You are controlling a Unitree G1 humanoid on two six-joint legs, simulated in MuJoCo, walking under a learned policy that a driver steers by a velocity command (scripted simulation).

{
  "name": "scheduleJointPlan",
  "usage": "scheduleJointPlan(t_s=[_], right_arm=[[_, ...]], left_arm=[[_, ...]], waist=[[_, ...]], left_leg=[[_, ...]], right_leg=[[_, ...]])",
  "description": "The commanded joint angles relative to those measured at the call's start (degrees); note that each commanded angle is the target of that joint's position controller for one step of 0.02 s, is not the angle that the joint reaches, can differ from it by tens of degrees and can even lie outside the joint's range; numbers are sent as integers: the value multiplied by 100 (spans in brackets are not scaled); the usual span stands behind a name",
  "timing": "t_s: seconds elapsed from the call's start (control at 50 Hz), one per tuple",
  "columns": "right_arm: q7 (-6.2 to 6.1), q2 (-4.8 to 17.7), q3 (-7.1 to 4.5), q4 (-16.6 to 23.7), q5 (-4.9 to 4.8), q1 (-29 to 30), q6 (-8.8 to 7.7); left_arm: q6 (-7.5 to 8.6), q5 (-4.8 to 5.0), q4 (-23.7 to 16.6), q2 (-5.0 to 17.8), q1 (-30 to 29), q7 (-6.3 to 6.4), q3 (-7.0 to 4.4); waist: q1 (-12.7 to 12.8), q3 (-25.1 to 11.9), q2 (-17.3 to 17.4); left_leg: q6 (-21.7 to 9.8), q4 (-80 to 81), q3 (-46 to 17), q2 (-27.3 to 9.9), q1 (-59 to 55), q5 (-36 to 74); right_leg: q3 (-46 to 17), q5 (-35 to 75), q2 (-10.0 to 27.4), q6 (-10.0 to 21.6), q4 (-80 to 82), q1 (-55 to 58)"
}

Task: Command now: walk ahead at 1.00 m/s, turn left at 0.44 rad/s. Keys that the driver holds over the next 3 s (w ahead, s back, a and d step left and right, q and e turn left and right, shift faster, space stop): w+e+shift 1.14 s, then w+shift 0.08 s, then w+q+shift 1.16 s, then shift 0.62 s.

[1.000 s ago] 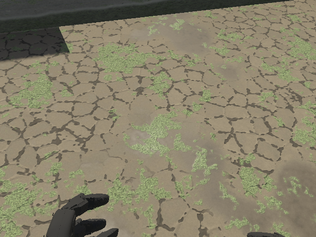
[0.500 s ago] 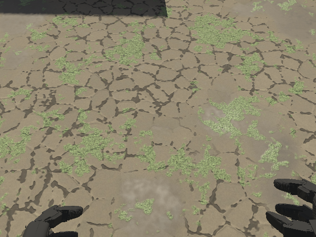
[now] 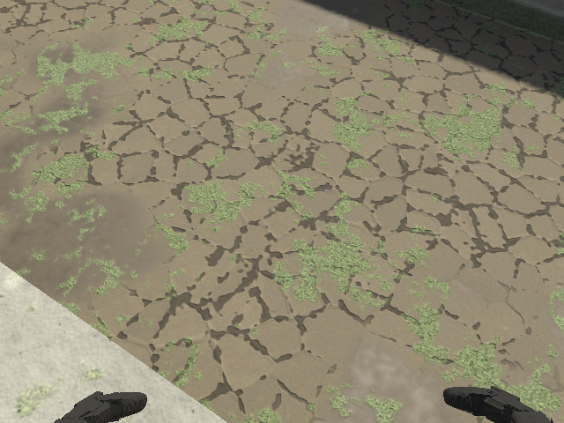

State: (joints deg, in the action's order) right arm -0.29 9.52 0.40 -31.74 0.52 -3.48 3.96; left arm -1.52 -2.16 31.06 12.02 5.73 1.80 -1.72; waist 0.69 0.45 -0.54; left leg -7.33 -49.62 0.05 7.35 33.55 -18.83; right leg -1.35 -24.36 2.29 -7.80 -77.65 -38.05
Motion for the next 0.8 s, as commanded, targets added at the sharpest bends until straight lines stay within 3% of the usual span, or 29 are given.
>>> scheduleJointPlan(t_s=[0.02, 0.06, 0.08, 0.1, 0.14, 0.2, 0.22, 0.26, 0.28, 0.3, 0.34, 0.38, 0.42, 0.46, 0.48, 0.5, 0.52, 0.56, 0.6, 0.72, 0.74, 0.76, 0.78, 0.8], right_arm=[[-48, 366, -5, 762, 68, 504, -372], [-94, 512, -28, 730, 105, 221, -436], [-106, 640, -42, 699, 117, 4, -453], [-102, 660, -50, 771, 114, 133, -485], [-49, 667, -42, 763, 88, 185, -558], [-13, 606, -59, 679, 45, 18, -571], [-8, 561, -53, 635, 12, 34, -546], [-63, 600, -97, 597, -33, 138, -483], [-108, 561, -111, 639, -26, 95, -462], [-103, 524, -94, 761, -22, 333, -460], [-80, 570, -146, 916, -42, 873, -447], [-45, 493, -128, 974, -67, 806, -405], [-87, 475, -153, 848, 30, 590, -421], [-137, 708, -280, 686, 91, 278, -420], [-164, 813, -330, 628, 85, 188, -404], [-193, 897, -347, 570, 82, 39, -396], [-225, 942, -361, 506, 94, -63, -398], [-288, 914, -352, 405, 121, -260, -464], [-315, 852, -327, 335, 141, -304, -518], [-228, 987, -387, 172, 90, -166, -610], [-218, 909, -381, 183, 33, 50, -570], [-212, 798, -344, 211, -28, 175, -524], [-174, 799, -318, 412, -19, 441, -452], [-127, 818, -335, 844, -140, 1327, -394]], left_arm=[[-29, 85, -462, 98, -83, 62, 49], [-1, 184, -594, 141, -489, 66, 75], [11, 246, -619, 194, -671, 29, 72], [13, 210, -577, 304, -759, -5, 43], [23, 237, -464, 266, -662, -117, 44], [55, 317, -374, 234, -756, -265, 47], [40, 293, -330, 192, -645, -304, 62], [64, 294, -146, -25, -178, -341, 122], [82, 223, -86, 113, -51, -330, 73], [85, 334, -136, 297, -207, -332, -30], [29, 420, -327, 517, -595, -335, -84], [-16, 448, -473, 580, -976, -310, -69], [-31, 497, -592, 435, -1197, -280, -8], [-1, 495, -567, 291, -997, -291, 26], [1, 490, -550, 310, -881, -307, 12], [-66, 536, -647, 296, -982, -306, -32], [-114, 502, -712, 353, -1100, -329, -67], [-165, 442, -802, 442, -1283, -367, -113], [-216, 383, -771, 357, -1282, -374, -79], [-407, 405, -684, 341, -1154, -400, -37], [-411, 361, -556, 294, -863, -382, -20], [-379, 325, -316, 180, -309, -366, 3], [-380, 494, -159, 450, 208, -310, -112], [-415, 628, -158, 882, 205, -284, -254]], waist=[[-125, -1336, 423], [-306, -1177, 317], [-430, -1098, 443], [-379, -792, 314], [-366, -653, 639], [-489, -487, 542], [-436, -424, 458], [-190, -613, 413], [-264, -741, 156], [-183, -935, -141], [-70, -716, -381], [-221, -573, -510], [-300, -680, -321], [-359, -971, 296], [-369, -1032, 551], [-424, -933, 916], [-485, -766, 1045], [-482, -632, 653], [-384, -491, 363], [-184, -557, 386], [-7, -575, 54], [267, -743, -362], [645, -815, -910], [994, -432, -1834]], left_leg=[[-575, 2033, -2689, -1577, -1189, -244], [-338, 2133, -2790, -1705, -1390, -308], [-206, 2356, -2807, -1794, -1508, -371], [-45, 2385, -2353, -1716, -985, 114], [191, 2596, -1918, -1712, -635, 500], [396, 2736, -1658, -1691, -986, 932], [437, 2576, -1520, -1675, -1233, 1445], [681, 2176, -1039, -1469, -1382, 2336], [937, 1809, -609, -1125, -1127, 2742], [1267, 1597, 3, -805, -890, 2728], [1271, 1214, 246, -664, -922, 1778], [1153, 1322, 258, -617, -1291, 1289], [1147, 1516, 310, -682, -2237, 1619], [1138, 1751, 239, -1116, -3136, 2213], [1142, 1908, 177, -1370, -3249, 2217], [1183, 2190, -104, -1731, -3246, 2356], [1117, 2349, -360, -2064, -3127, 2272], [985, 2403, -522, -2410, -2899, 1997], [989, 2367, -388, -2506, -2603, 1763], [1074, 2464, 754, -2399, -1616, 1172], [1135, 2248, 1117, -2286, -1321, 1066], [1259, 1405, 1538, -1869, -798, 1281], [1530, 305, 1826, -1121, -206, 1485], [1496, -624, 1418, -837, 843, -43]], right_leg=[[-111, 176, -74, 18, -122, -368], [-308, 299, -64, 135, 441, -415], [-380, 180, -118, 221, 780, -344], [-423, 505, -223, 295, 1269, 196], [-236, 446, -361, 491, 1815, 1065], [48, 210, -345, 763, 2745, 1688], [127, 49, -355, 847, 3211, 1808], [189, 854, -399, 1101, 4149, 2728], [-62, 1445, -337, 1261, 4024, 3348], [-632, 1897, -108, 1543, 3950, 3554], [-1565, 2078, 343, 1712, 4483, 2921], [-1740, 2380, 370, 1690, 4585, 2435], [-1326, 2529, 1, 1546, 4359, 1868], [-696, 2421, -395, 1331, 3849, 1438], [-455, 2019, -476, 1268, 3650, 1335], [-352, 827, -561, 1204, 3416, 1065], [-281, 194, -447, 1192, 2911, 816], [-222, 114, -153, 1145, 2254, 440], [-133, 171, 15, 1091, 2079, 379], [487, 236, 62, 1203, 2692, 1679], [588, 510, 74, 1318, 3161, 2232], [534, 974, -83, 1471, 3467, 3119], [-272, 1162, -138, 1837, 3894, 3443], [-2000, 734, 515, 2268, 4608, 3062]])
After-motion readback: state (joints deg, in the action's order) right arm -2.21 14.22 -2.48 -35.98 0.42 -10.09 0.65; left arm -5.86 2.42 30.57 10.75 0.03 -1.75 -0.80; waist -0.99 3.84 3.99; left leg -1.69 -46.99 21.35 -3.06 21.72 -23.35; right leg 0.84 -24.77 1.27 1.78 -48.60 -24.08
